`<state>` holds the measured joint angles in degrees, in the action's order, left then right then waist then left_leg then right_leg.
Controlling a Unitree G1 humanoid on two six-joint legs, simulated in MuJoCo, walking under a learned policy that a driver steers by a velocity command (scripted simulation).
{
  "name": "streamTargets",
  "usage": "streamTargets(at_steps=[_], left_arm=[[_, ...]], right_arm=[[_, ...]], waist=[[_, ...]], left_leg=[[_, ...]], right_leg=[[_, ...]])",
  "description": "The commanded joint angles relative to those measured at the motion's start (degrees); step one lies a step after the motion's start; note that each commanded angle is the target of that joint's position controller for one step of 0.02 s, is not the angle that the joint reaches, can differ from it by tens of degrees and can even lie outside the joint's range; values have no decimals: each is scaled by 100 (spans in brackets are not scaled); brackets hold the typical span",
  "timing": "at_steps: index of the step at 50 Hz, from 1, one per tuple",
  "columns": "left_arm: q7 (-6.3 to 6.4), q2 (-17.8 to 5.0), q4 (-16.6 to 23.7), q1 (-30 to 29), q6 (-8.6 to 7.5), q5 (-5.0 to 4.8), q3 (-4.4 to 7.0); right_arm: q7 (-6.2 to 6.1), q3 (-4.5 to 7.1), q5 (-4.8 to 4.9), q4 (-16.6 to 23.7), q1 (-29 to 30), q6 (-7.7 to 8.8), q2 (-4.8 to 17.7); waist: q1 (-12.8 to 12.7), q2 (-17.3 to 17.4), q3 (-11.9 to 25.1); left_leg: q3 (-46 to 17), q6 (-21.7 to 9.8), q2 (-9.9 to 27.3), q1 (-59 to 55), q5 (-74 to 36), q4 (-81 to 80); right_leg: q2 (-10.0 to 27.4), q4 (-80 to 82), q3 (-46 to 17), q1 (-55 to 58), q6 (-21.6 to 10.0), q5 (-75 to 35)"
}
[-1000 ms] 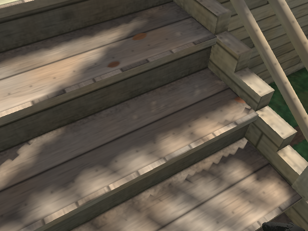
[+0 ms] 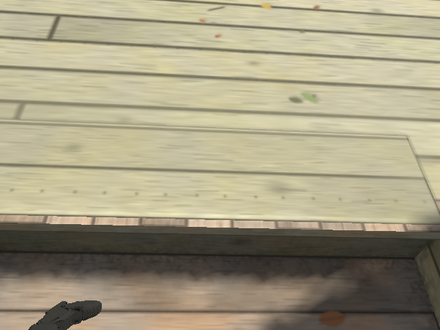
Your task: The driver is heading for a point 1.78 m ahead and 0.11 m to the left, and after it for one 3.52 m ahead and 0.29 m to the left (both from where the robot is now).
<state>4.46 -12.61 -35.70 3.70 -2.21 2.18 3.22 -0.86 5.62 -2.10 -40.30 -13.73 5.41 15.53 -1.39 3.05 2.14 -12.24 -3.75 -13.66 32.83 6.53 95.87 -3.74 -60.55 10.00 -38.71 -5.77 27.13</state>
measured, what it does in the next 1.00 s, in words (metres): climbs: left foot 0.16 m higher, then right foot 0.17 m higher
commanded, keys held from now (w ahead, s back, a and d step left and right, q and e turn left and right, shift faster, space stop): w+q+shift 0.26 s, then w+e+shift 0.74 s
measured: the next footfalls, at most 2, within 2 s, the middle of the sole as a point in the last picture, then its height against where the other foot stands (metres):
left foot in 0.34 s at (67, 329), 0.16 m higher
right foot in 0.82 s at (103, 159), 0.17 m higher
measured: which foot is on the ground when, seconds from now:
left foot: up 0.00-0.32, down 0.34-0.78, up 0.80-1.00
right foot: down 0.00-0.34, up 0.36-0.80, down 0.82-1.00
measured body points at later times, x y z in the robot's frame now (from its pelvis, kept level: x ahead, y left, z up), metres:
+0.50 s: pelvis +0.35 +0.24 +0.17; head +0.40 +0.26 +0.61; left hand +0.34 +0.52 +0.05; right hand +0.54 +0.06 +0.03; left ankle +0.35 +0.33 -0.48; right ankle +0.26 +0.03 -0.30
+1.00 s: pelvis +0.79 +0.35 +0.38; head +0.78 +0.38 +0.83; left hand +0.78 +0.64 +0.24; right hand +1.06 +0.19 +0.40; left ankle +0.82 +0.52 -0.14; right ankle +0.71 +0.32 -0.31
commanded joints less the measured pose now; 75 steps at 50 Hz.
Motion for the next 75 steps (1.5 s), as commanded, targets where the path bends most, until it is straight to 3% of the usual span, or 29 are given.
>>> streamTargets(at_steps=[1,3,9,12,14,15,17,18,19,20,24,27,29,32,35,37,39,40,42,44,46,50,53,57,59,60,63,69,75], left_arm=[[11,489,-501,514,-479,45,-91],[-93,82,-971,937,-651,66,9],[-406,-1127,-1464,1885,-1001,250,273],[-500,-678,-1821,2281,-862,268,99],[-390,-534,-1881,2021,-753,99,0],[-352,-896,-1690,2153,-716,-316,30],[-452,-2162,-1304,1674,-698,-471,349],[-581,-2358,-1056,1543,-723,-464,506],[-757,-1138,-286,1416,-762,-509,366],[-767,-810,-312,1533,-836,-398,327],[-619,329,279,885,-552,37,16],[-536,734,500,447,-90,-84,-200],[-502,981,647,-311,49,-155,-283],[-405,1192,1060,-951,225,-159,-495],[-624,446,675,-523,504,-192,-437],[-709,12,579,-141,597,-342,-341],[-606,-604,306,1152,592,-227,-53],[-592,-1076,302,1602,454,-296,130],[-396,-1316,-21,1024,125,-305,354],[-257,-1164,-321,1482,91,-62,314],[-346,-673,-829,1665,-65,-27,250],[-433,-885,-476,858,-358,-56,138],[-249,-1289,-622,1186,-287,-231,292],[-607,-1627,-530,1752,-351,-72,467],[-561,-321,-186,1667,-449,35,134],[-552,-400,202,1954,-307,-339,81],[-591,-659,196,956,-83,-96,106],[-825,-515,862,-4,211,12,-34],[-1001,-608,864,-499,204,27,-138]], right_arm=[[85,-305,-173,1373,785,-203,-332],[131,-491,-8,1372,765,-432,-803],[-35,-336,159,2123,2807,-671,-452],[-126,-399,164,2425,3595,-597,-422],[116,-584,151,2493,3321,-663,-490],[264,-759,287,2421,2986,-618,-790],[215,-252,112,1388,-689,-695,14],[184,43,132,1150,-1521,-662,673],[69,284,20,832,-1160,-550,1636],[16,360,14,775,-1144,-420,1552],[181,48,-71,-185,-190,-73,298],[115,-170,71,-718,-802,244,-192],[126,-355,-207,-1035,-946,325,-686],[84,-447,-74,-1308,-1012,278,-483],[-182,-634,528,-1173,-1010,161,-349],[-411,-339,766,-977,-1422,347,1106],[-354,-21,645,-389,-533,193,1861],[-334,63,550,-129,-248,183,1634],[88,-327,-34,797,602,355,-268],[225,-565,-94,1621,1145,575,-576],[195,-795,-348,1880,1400,344,-1070],[-91,-662,-119,1961,1377,-76,9],[166,-842,115,1957,1409,-146,-454],[15,-348,266,1370,-138,-83,610],[-180,-76,-339,1043,-1478,16,1062],[-151,-19,-322,1057,-931,-5,1327],[-125,-299,-106,797,-222,188,41],[84,-281,35,-360,-638,190,45],[-66,-164,17,-551,-1124,218,951]], waist=[[479,624,8],[641,681,-702],[-74,-607,-1074],[-130,-365,-1264],[189,-514,-1227],[69,-244,-356],[1681,-1953,1710],[2111,-2248,2527],[1493,711,2951],[1375,788,3606],[215,-300,1090],[113,-61,192],[103,34,-505],[-451,-129,-977],[-683,-769,-678],[-832,-1,1004],[-1478,580,1679],[-1599,487,1522],[-929,-1888,233],[-826,-656,1004],[54,465,-226],[642,787,-1167],[492,182,96],[919,-386,932],[1096,562,1581],[594,1854,2143],[593,13,679],[-135,366,-683],[-53,145,-715]], left_leg=[[-279,-109,1321,2460,1051,2790],[-49,-285,1518,3261,1376,2595],[570,-282,1741,5198,2370,3478],[658,-575,1834,5851,3210,1903],[2022,-673,1888,2745,2412,-962],[2441,-760,1593,-142,1408,-1854],[2234,-707,626,-2830,2035,-2170],[946,-637,654,-3756,2232,-3667],[-2913,-516,2716,-4809,1618,-6029],[-3835,-77,3292,-4368,1200,-7045],[-1931,-464,2970,-2400,644,-6386],[-1047,-300,3093,-1979,1366,-7206],[-77,-274,3074,-2127,221,-7699],[1773,304,2628,-1873,-92,-8823],[3122,450,1957,69,-5372,-9471],[2675,166,2458,-1440,-8618,-8460],[2459,229,2818,-3389,-10547,-5942],[2213,317,2797,-3213,-9912,-3769],[1437,383,835,1998,1114,2380],[499,84,864,3440,1281,3651],[255,-16,1130,3806,1844,3070],[722,534,1799,1575,1181,-1941],[942,670,1822,-2394,-1274,-4659],[1281,485,1212,-3279,455,-6451],[-785,113,3222,-5308,1740,-5906],[-3619,-549,4053,-5595,1371,-7365],[-1809,-504,3414,-3714,2044,-7743],[1092,261,2862,-2371,-716,-8365],[2653,366,2522,-2698,-4865,-8114]], right_leg=[[2370,3665,-4360,1435,-909,1818],[2276,4090,-3191,1140,-420,1619],[2925,5618,-1238,3097,-336,-23],[2501,5873,-86,4399,184,-554],[1752,6698,1012,2425,30,-1932],[1788,6617,734,1442,-312,-4176],[2110,3353,261,2445,-269,-11134],[1847,1127,-512,2385,-21,-10084],[341,-1842,-1436,114,615,-2081],[-184,-4114,-2943,363,598,-2103],[287,-5924,-2084,-1558,99,-2587],[330,-6848,-1915,-2867,-192,-1501],[-25,-7786,-1962,-3966,-401,-393],[-26,-6804,-1610,-4246,-776,-62],[-339,-3645,729,-289,-696,-898],[-537,-2236,702,1420,-666,-1333],[-654,-1181,468,1416,-496,196],[-796,242,-347,1813,-794,292],[-34,2346,-3915,3219,-2186,-2574],[992,3558,-6129,3750,-2387,-342],[506,3455,-5106,2275,-1596,-190],[96,4753,-3925,-324,-1176,-1317],[-212,4634,-2740,-726,-755,-2075],[-110,1876,-2951,1910,-322,-4416],[-243,-1676,-2386,231,-132,106],[-278,-2923,-1659,-1025,134,-484],[413,-2760,-1374,-1266,61,-1084],[867,-1334,-1584,-1284,4,-1780],[52,1063,170,774,-423,-2186]])
Keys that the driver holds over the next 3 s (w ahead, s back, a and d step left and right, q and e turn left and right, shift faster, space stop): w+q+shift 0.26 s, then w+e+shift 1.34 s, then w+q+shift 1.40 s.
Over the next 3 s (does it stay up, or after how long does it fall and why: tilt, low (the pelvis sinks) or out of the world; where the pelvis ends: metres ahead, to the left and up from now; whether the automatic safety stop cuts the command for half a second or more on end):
stays up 2.56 -0.16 0.39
